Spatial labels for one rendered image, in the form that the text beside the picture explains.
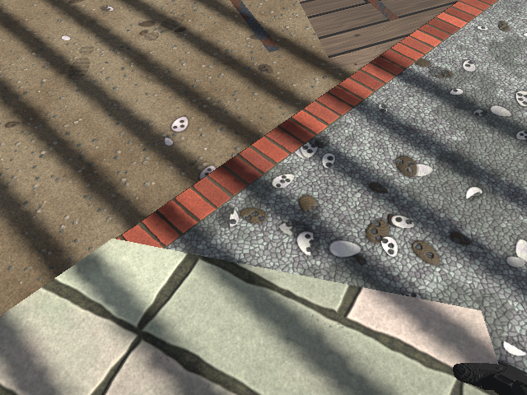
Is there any robot right hand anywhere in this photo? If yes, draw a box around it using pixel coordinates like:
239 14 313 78
453 361 527 395

